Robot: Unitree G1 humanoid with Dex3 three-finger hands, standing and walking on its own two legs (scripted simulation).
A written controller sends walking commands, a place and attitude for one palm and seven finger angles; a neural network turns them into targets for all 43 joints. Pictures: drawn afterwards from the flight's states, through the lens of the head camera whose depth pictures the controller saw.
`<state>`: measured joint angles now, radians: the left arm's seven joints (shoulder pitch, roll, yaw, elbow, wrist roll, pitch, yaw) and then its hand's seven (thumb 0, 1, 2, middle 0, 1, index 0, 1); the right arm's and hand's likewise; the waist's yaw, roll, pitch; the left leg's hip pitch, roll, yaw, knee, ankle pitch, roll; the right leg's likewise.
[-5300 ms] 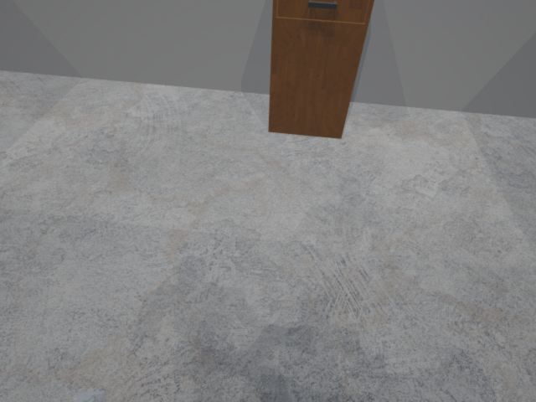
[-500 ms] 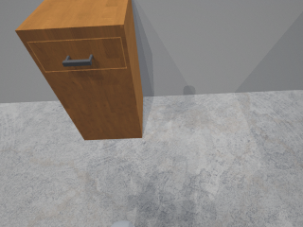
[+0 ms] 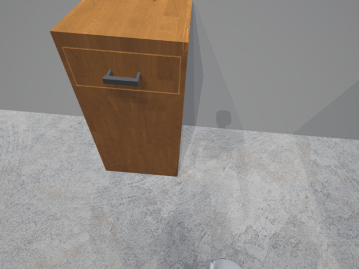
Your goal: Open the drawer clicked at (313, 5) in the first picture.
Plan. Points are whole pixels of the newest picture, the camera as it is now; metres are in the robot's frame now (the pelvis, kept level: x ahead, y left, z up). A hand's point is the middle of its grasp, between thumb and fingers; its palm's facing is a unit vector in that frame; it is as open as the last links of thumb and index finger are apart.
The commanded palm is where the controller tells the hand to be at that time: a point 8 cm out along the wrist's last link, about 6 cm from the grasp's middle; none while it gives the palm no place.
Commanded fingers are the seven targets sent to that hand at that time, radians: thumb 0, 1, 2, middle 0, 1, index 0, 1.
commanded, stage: take the last steps up to it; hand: left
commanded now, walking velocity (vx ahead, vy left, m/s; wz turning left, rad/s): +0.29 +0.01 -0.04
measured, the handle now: (122, 77) +0.73 +0.27 -0.01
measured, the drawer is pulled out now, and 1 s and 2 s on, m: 0.00 0.00 0.00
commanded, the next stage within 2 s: come to a stop and stand still in 0.32 s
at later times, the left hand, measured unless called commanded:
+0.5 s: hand (125, 238) +0.22 +0.16 -0.17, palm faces +0.03 -0.98 -0.22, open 7.2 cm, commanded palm none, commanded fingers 0.00 0.90 0.90 -0.20 -0.30 -0.20 -0.30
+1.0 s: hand (123, 235) +0.23 +0.17 -0.17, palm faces -0.01 -0.96 -0.29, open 7.4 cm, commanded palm none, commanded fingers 0.00 0.90 0.90 -0.20 -0.30 -0.20 -0.30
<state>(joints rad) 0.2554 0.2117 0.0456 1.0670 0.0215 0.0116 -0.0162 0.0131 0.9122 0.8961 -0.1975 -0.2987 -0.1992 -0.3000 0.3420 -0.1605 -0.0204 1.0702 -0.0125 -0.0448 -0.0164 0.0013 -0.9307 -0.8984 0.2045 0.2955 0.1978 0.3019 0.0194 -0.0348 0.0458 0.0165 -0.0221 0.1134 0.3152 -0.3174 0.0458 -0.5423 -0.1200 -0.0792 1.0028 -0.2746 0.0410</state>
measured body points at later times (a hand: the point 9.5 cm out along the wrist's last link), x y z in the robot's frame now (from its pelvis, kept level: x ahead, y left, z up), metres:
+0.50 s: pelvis +0.17 -0.03 +0.00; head +0.18 -0.03 +0.45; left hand +0.22 +0.21 -0.15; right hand +0.20 -0.26 -0.16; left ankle +0.22 +0.12 -0.70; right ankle +0.18 -0.12 -0.74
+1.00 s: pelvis +0.17 -0.04 -0.02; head +0.20 -0.06 +0.43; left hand +0.23 +0.22 -0.15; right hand +0.24 -0.28 -0.17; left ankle +0.25 +0.11 -0.74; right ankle +0.15 -0.16 -0.75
